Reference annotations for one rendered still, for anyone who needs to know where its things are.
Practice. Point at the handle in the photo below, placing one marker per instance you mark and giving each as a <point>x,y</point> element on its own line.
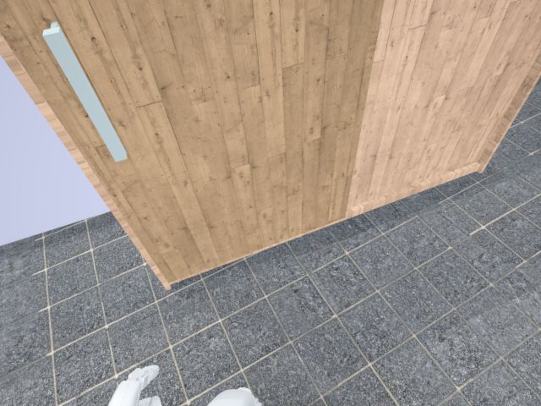
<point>62,51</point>

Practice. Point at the left robot thigh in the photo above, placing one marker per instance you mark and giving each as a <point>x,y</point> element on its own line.
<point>235,397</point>

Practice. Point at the wardrobe door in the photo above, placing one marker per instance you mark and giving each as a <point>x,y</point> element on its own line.
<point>240,118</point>
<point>443,75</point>

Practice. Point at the robot left hand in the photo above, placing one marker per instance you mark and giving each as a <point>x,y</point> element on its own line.
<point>128,392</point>

